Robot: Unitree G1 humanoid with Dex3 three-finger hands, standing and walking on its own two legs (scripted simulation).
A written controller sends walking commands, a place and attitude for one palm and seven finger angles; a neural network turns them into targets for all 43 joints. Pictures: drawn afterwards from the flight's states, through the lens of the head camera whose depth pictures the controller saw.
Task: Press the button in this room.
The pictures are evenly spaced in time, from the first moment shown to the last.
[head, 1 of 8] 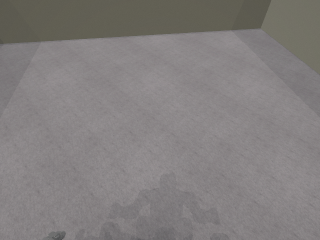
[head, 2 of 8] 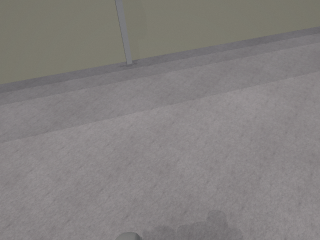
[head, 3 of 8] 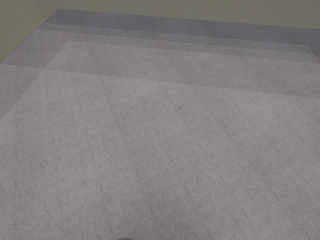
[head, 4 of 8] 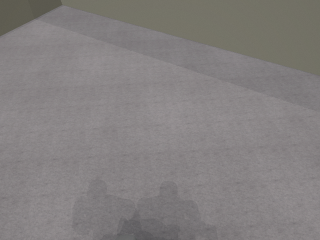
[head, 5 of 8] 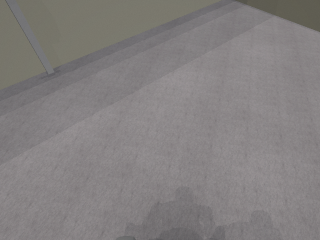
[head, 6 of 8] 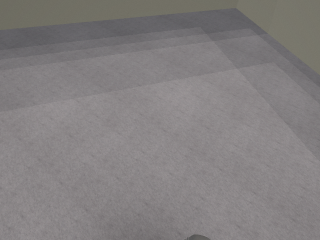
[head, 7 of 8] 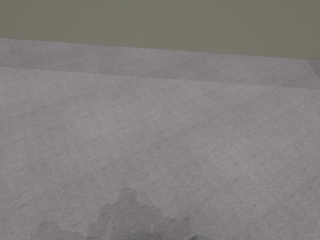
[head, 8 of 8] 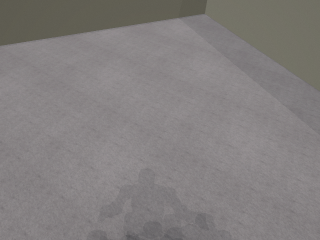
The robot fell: no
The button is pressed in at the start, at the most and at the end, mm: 0 0 0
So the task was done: no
